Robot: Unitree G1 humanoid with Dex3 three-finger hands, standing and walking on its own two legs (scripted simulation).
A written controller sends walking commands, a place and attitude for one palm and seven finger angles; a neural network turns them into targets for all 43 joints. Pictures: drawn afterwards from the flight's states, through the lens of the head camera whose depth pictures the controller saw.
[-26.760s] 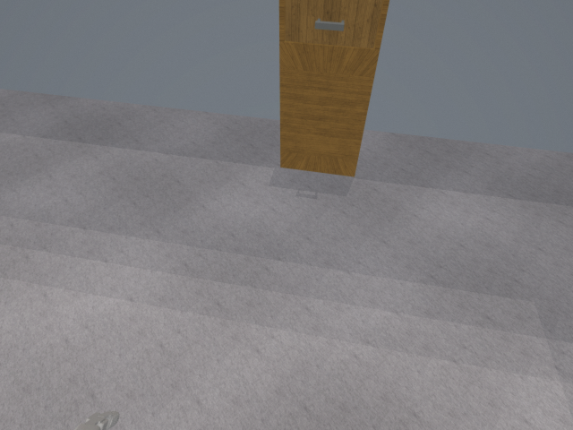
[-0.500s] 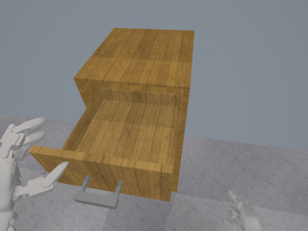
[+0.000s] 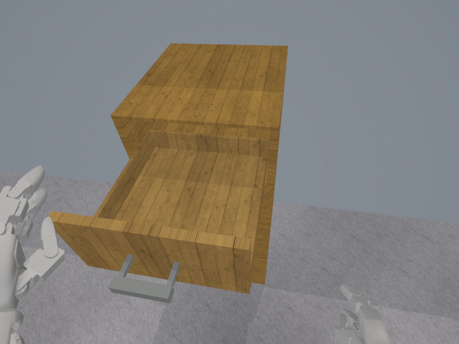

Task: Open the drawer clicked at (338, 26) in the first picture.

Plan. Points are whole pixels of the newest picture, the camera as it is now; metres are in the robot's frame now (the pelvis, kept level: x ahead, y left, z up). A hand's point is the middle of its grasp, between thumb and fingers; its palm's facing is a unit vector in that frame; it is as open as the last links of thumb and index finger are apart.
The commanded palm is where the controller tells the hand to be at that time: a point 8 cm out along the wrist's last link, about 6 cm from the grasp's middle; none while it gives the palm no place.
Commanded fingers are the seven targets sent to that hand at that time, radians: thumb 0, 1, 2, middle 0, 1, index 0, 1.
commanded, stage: step back with the hand held close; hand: left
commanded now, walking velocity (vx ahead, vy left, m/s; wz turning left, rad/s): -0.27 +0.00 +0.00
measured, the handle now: (146, 276) +0.23 +0.19 -0.01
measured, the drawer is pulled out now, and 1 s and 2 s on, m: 0.30 0.30 0.30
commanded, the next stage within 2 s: stop stepping back and stand still in 1.20 s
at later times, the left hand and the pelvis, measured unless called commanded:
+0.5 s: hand (41, 265) +0.16 +0.25 +0.17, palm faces +0.27 -0.79 -0.55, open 7.4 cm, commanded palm +0.10 +0.30 +0.18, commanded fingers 0.00 0.90 0.90 -0.20 -0.30 -0.20 -0.30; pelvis -0.04 +0.02 -0.01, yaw -1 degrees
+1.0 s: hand out of the picture +0.09 +0.27 +0.17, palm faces +0.36 -0.79 -0.49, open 7.4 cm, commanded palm +0.02 +0.30 +0.18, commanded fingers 0.00 0.90 0.90 -0.20 -0.30 -0.20 -0.30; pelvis -0.11 +0.02 -0.01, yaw -1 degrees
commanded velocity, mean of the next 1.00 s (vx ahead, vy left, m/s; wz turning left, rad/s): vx -0.30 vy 0.00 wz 0.02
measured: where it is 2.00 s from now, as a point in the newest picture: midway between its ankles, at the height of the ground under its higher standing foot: outside the picture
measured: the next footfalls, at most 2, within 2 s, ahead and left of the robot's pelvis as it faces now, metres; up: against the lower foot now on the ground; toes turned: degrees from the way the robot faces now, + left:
left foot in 0.84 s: -0.04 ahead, +0.14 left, +0.00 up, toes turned +1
right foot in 1.06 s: -0.13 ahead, -0.10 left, +0.00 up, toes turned -6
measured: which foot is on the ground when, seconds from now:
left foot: down 0.00-0.70, up 0.72-0.82, down 0.84-1.00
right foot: down 0.00-0.86, up 0.88-1.00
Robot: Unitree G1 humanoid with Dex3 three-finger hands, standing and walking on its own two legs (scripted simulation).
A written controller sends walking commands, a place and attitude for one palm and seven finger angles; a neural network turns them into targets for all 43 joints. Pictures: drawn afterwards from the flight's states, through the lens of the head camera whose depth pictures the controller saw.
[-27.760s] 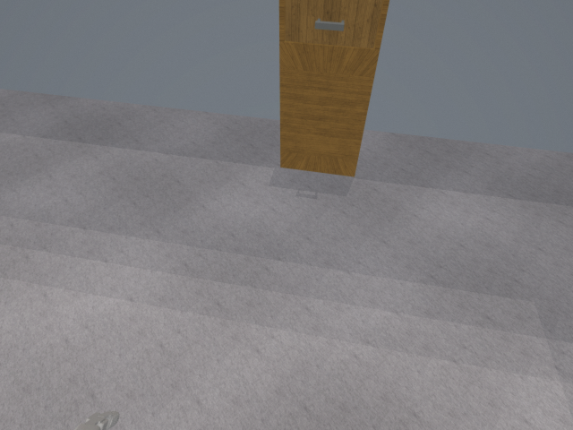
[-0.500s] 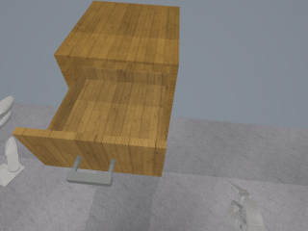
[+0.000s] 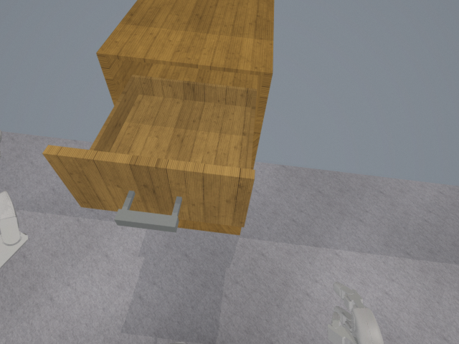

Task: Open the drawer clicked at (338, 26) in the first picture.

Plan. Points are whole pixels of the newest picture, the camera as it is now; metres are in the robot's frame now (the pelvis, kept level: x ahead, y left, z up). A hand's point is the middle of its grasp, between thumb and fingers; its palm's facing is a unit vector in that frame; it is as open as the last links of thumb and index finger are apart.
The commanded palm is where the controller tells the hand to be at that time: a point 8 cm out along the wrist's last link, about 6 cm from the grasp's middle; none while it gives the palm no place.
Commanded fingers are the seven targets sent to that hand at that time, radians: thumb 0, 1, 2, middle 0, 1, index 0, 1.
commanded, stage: step back with the hand held close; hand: left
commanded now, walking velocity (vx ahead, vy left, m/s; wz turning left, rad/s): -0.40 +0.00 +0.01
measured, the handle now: (150, 210) +0.34 +0.17 +0.01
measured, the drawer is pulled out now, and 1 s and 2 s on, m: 0.30 0.30 0.30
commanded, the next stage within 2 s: stop stepping back and stand still in 0.20 s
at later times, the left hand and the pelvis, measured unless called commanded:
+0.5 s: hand out of the picture +0.05 +0.21 +0.17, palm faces +0.37 -0.81 -0.45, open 7.4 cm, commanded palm -0.01 +0.25 +0.20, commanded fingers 0.00 0.90 0.90 -0.20 -0.30 -0.20 -0.30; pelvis -0.14 -0.03 +0.01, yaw +0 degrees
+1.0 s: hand out of the picture -0.03 +0.18 +0.19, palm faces +0.40 -0.78 -0.48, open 7.4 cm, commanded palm -0.09 +0.22 +0.20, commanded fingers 0.00 0.90 0.90 -0.20 -0.30 -0.20 -0.30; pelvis -0.21 -0.07 +0.00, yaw +1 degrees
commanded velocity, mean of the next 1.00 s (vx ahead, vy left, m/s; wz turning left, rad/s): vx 0.03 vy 0.01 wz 0.02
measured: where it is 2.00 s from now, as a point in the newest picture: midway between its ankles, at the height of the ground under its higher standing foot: outside the picture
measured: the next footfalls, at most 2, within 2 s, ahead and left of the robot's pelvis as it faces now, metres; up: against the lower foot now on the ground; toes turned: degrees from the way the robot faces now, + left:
right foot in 0.06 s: -0.02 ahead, -0.12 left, +0.00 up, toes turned -4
left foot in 0.42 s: -0.13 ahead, +0.08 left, +0.00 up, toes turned +2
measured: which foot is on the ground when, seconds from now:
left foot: down 0.00-0.16, up 0.18-0.40, down 0.42-1.00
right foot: up 0.00-0.04, down 0.06-0.82, up 0.84-1.00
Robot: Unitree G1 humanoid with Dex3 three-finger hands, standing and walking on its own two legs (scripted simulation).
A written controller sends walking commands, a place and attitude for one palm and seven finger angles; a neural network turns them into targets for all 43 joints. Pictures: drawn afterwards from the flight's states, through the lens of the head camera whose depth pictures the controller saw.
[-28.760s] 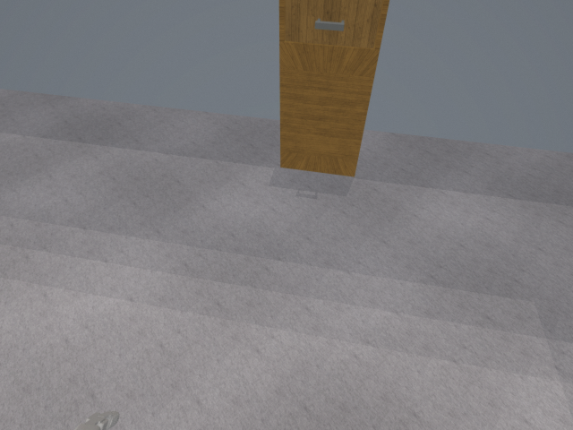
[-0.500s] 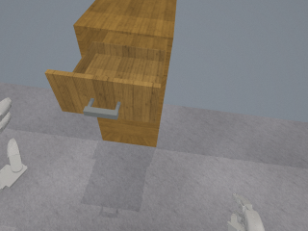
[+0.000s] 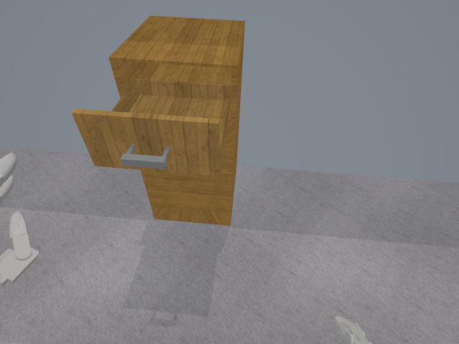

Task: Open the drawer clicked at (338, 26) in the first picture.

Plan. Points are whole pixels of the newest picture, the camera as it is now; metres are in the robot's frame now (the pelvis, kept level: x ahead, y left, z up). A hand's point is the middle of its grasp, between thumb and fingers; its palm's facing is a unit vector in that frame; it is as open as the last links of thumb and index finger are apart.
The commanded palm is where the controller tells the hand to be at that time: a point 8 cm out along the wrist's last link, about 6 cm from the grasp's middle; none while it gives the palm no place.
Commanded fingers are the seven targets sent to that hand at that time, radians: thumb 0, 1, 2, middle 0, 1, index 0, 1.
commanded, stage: stop stepping back and stand still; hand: left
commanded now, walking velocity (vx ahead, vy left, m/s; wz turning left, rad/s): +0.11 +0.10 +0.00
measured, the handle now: (146, 155) +0.56 +0.23 +0.00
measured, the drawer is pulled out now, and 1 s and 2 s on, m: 0.30 0.30 0.30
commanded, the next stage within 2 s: let the arm hang, fingers relaxed in 0.28 s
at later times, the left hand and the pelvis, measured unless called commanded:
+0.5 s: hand (81, 300) +0.19 +0.25 +0.01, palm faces +0.19 -0.87 -0.46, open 7.4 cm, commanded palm none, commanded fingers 0.00 0.90 0.90 -0.20 -0.30 -0.20 -0.30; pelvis +0.00 +0.00 +0.00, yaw +2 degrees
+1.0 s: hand out of the picture -0.07 +0.22 -0.16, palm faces +0.05 -0.97 -0.24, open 7.3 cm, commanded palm none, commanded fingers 0.00 0.90 0.90 -0.20 -0.30 -0.20 -0.30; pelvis -0.01 +0.03 +0.01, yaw +1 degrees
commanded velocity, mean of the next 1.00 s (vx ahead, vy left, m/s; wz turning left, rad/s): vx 0.02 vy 0.04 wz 0.00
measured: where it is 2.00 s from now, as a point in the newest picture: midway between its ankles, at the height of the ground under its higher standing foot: outside the picture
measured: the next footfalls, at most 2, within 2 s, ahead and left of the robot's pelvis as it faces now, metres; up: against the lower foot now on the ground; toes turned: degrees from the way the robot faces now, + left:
right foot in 0.04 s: +0.03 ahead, -0.09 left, +0.00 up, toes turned -4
left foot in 0.38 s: +0.05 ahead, +0.12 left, +0.00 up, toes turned +4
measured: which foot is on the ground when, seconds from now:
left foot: down 0.00-0.04, up 0.06-0.36, down 0.38-1.00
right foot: up 0.00-0.02, down 0.04-1.00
